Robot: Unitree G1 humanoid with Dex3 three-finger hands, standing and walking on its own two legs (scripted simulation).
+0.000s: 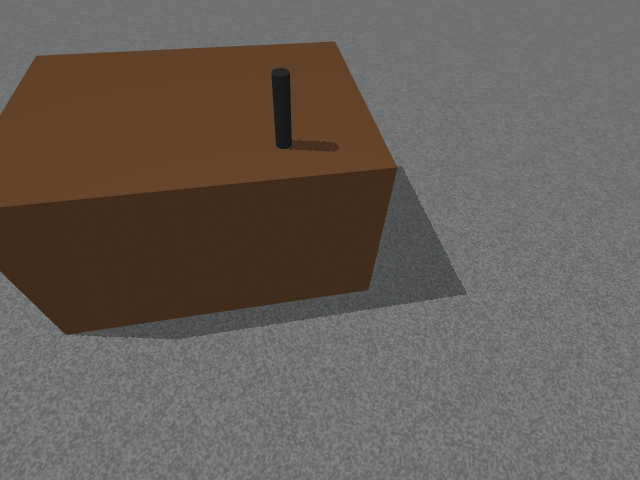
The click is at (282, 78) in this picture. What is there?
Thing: slim round
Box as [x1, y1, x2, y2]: [271, 68, 291, 148]
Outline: 276,68 271,72 276,145 280,148 287,148 291,144 289,71 284,68
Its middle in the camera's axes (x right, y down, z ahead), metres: -0.10 -0.33 +1.00
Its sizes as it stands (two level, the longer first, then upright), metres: 0.044 0.044 0.206
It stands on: a support 0.60 m high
